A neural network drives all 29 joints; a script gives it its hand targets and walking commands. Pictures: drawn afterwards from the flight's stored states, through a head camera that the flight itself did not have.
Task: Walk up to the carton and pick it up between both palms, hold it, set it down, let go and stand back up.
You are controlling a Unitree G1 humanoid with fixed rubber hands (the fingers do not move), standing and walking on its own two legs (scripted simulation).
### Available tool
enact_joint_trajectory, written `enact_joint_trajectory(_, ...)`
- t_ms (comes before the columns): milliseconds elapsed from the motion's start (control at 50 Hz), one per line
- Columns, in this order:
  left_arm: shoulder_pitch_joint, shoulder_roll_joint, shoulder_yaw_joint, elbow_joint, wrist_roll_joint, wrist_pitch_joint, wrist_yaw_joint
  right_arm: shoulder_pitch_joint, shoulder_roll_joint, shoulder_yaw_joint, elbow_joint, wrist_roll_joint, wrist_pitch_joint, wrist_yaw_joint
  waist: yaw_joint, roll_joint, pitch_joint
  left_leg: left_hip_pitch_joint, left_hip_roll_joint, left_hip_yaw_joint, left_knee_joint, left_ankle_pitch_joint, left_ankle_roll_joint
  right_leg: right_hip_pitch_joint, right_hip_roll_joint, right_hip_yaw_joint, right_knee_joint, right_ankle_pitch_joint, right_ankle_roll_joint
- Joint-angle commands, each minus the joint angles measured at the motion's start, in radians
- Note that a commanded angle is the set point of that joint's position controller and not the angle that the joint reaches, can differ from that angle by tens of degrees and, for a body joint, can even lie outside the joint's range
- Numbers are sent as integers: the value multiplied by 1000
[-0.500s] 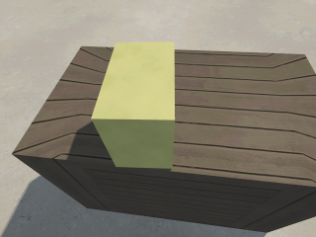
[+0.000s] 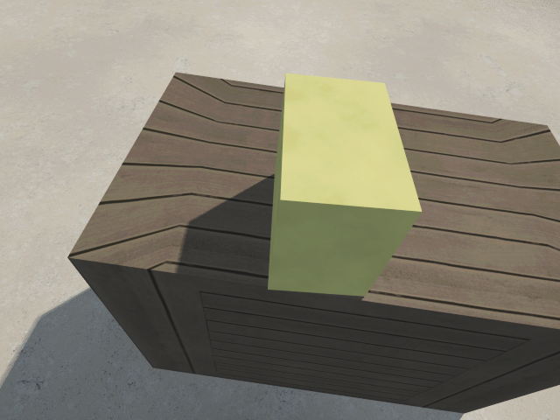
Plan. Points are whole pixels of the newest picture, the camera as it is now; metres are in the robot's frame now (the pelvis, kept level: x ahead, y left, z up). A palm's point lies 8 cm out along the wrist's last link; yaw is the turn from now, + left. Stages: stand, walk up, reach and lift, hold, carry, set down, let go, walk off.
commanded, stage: walk up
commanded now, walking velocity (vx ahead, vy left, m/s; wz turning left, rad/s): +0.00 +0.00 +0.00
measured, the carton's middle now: (326, 186) +0.45 -0.06 +0.06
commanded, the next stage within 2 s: stand in 0.86 s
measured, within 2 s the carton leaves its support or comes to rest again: neither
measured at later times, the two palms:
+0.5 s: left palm out of the picture +0.03 +0.20 -0.14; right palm out of the picture -0.06 -0.25 -0.16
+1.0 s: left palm out of the picture -0.04 +0.15 -0.14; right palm out of the picture -0.04 -0.27 -0.15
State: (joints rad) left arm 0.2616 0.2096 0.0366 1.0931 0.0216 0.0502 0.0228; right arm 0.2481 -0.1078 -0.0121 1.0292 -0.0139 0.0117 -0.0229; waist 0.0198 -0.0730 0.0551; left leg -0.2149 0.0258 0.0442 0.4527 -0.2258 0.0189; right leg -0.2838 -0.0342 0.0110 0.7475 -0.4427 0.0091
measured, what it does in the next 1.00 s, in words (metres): steps on the spot: right foot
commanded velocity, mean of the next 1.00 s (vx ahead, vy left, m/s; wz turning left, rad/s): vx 0.01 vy -0.02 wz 0.00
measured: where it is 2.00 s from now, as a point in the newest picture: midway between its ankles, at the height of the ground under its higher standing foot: outside the picture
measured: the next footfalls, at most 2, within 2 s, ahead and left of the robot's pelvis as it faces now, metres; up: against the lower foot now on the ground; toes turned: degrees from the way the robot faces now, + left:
right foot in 0.44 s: -0.02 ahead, -0.15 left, +0.00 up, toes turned -3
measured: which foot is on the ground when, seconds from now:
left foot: down 0.00-1.00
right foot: up 0.00-0.42, down 0.44-1.00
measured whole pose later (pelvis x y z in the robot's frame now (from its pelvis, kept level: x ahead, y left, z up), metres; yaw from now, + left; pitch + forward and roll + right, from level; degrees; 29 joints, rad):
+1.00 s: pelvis -0.02 -0.06 +0.00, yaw -1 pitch -1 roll +0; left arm 0.31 0.12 -0.01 1.15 0.00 -0.02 0.03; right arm 0.29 -0.13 0.00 1.13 -0.01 0.00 -0.03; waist 0.00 0.01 0.05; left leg -0.15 0.05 -0.01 0.37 -0.21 -0.05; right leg -0.09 0.02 -0.04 0.36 -0.25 -0.04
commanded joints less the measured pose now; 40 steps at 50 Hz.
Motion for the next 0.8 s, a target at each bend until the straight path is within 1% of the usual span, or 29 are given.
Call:
enact_joint_trajectory(0, 149, 20, 6, 30, 3, -11, -1, 16, -127, -14, -34, 0, -46, -7, 25, 240, -29, 66, 192, -191, -217, 335, 99, 3, 0, 9, 42, 52, -2)
enact_joint_trajectory(20, 130, 18, 4, 25, -3, -14, 4, 39, -116, -11, -24, -2, -50, -9, 18, 221, -40, 97, 197, -188, -201, 373, 111, -1, -3, 11, 15, 43, 0)
enact_joint_trajectory(60, 101, 14, 0, 14, -11, -18, 13, 60, -119, -9, -11, -8, -51, -14, 0, 235, -52, 122, 204, -204, -183, 331, 130, 10, -5, 11, -68, 20, 7)
enact_joint_trajectory(80, 87, 13, -2, 12, -14, -15, 18, 69, -127, -10, -10, -10, -47, -16, -14, 231, -44, 138, 222, -233, -181, 304, 139, -2, -2, 11, -111, 6, 9)
enact_joint_trajectory(120, 44, 51, 16, -13, -7, -5, 24, 118, -196, -36, -7, -9, -38, -32, -57, 210, -40, 190, 335, -362, -164, 323, 183, -83, -14, 19, -52, -40, 22)
enact_joint_trajectory(140, 26, 64, 22, -24, -2, -2, 25, 148, -211, -47, -2, -10, -33, -40, -74, 195, -49, 207, 379, -409, -157, 371, 201, -113, -24, 26, -7, -59, 29)
enact_joint_trajectory(160, 13, 69, 30, -31, 0, 0, 24, 181, -228, -54, 5, -12, -31, -48, -86, 182, -67, 226, 415, -448, -145, 431, 219, -148, -27, 34, 59, -81, 32)
enact_joint_trajectory(180, 8, 65, 33, -35, 3, 0, 20, 192, -232, -58, 11, -14, -30, -51, -89, 160, -87, 229, 425, -450, -136, 479, 231, -171, -28, 38, 125, -92, 36)
enact_joint_trajectory(200, 6, 52, 33, -39, 4, -1, 16, 186, -234, -61, 11, -15, -30, -52, -87, 154, -102, 217, 419, -434, -131, 484, 234, -176, -30, 45, 177, -97, 39)
enact_joint_trajectory(220, 9, 39, 31, -41, 3, -2, 13, 162, -222, -62, 9, -17, -30, -51, -79, 154, -111, 192, 396, -402, -128, 474, 231, -168, -30, 51, 198, -90, 41)
enact_joint_trajectory(240, 1, 26, 27, -44, 1, -5, 9, 138, -215, -61, 6, -22, -28, -49, -73, 159, -99, 150, 371, -359, -130, 447, 223, -155, -33, 48, 186, -83, 40)
enact_joint_trajectory(280, 3, 6, 17, -47, -4, -8, 7, 87, -202, -58, -2, -29, -25, -42, -60, 193, -80, 71, 313, -281, -137, 383, 201, -106, -27, 32, 123, -51, 45)
enact_joint_trajectory(320, 23, -12, 6, -42, -17, -11, 9, 55, -182, -49, 1, -32, -21, -30, -44, 243, -74, 6, 251, -214, -138, 330, 173, -15, -13, 6, -26, -14, 41)
enact_joint_trajectory(340, 55, -19, 1, -27, -24, -14, 11, 40, -167, -42, 7, -29, -18, -22, -28, 262, -77, -16, 218, -191, -132, 320, 162, 42, 0, -12, -128, 21, 33)
enact_joint_trajectory(360, 93, -35, -7, -8, -29, -22, 12, 39, -151, -37, 23, -18, -11, -16, -5, 261, -83, -39, 166, -150, -115, 275, 143, 129, 16, -37, -264, 116, 23)
enact_joint_trajectory(380, 132, -37, -10, 3, -28, -32, 12, 38, -155, -38, 38, -4, -4, -12, 21, 256, -82, -66, 127, -110, -84, 209, 109, 219, 28, -64, -429, 268, 20)
enact_joint_trajectory(400, 153, 0, -8, 11, -23, -44, 13, 64, -158, -45, 49, 6, -1, -6, 9, 194, -82, -107, 88, -74, -42, 103, 71, 289, -5, -30, -472, 352, 26)
enact_joint_trajectory(420, 158, 56, 1, 7, -14, -51, 13, 105, -141, -40, 50, 14, 0, -3, -5, 58, -72, -161, 50, -53, -14, -30, 36, 287, -110, 90, -491, 283, 4)
enact_joint_trajectory(440, 124, 105, 5, -21, -13, -53, 15, 122, -105, -28, 36, 15, 7, -1, -28, -101, -48, -175, 6, -21, 22, -184, -7, 182, -252, 259, -577, 157, -33)
enact_joint_trajectory(460, 44, 125, 0, -28, -7, -49, 18, 109, -104, -26, 47, 14, 25, -8, -24, -235, 22, -30, 14, -23, 109, -264, -22, -93, -297, 304, -631, -46, -115)
enact_joint_trajectory(480, -39, 79, -14, -47, -6, -56, 13, 92, -111, -21, 51, 4, 33, -3, -50, -205, 105, 20, 20, -40, 147, -195, -22, -179, -243, 291, -679, -170, -103)
enact_joint_trajectory(500, -88, 50, -26, -67, -18, -65, 13, 99, -100, -15, 59, -3, 29, 6, -70, -150, 125, -23, 16, -26, 104, -125, -23, -107, -188, 219, -664, -122, -76)
enact_joint_trajectory(520, -88, 57, -26, -75, -19, -71, 16, 114, -96, -18, 75, -5, 21, 9, -70, -117, 122, -66, 10, -21, 77, -81, -30, -31, -161, 168, -625, 11, -67)
enact_joint_trajectory(560, -29, 50, -25, -65, -15, -80, 18, 126, -109, -25, 83, -9, 6, 5, -60, -72, 96, -55, 12, -31, 30, -30, -34, 43, -154, 133, -555, 250, -76)
enact_joint_trajectory(600, 7, 34, -23, -48, -11, -85, 10, 126, -106, -17, 86, -1, -6, -3, -50, -46, 66, 10, 33, -56, -75, 73, -40, 74, -143, 116, -512, 355, -75)
enact_joint_trajectory(640, 30, 16, -25, -38, -18, -85, 8, 144, -121, -15, 93, 5, -11, -8, -38, -44, 32, 78, 53, -76, -109, 125, -39, 77, -113, 109, -497, 334, -63)
enact_joint_trajectory(680, 57, -10, -32, -15, -24, -84, 14, 124, -131, -14, 99, 9, -14, -5, -24, 59, 54, 42, 57, -97, -125, 133, -33, 102, -65, 66, -500, 293, -44)
enact_joint_trajectory(700, 63, 1, -30, -9, -25, -84, 17, 133, -119, -8, 102, 7, -14, -4, -28, 83, 62, 33, 56, -96, -138, 136, -33, 121, -64, 58, -486, 306, -41)
enact_joint_trajectory(780, 92, 22, -24, 11, -17, -84, 13, 131, -115, -2, 90, 3, -16, -11, -25, 93, 32, 59, 61, -93, -137, 146, -28, 138, -60, 54, -480, 336, -46)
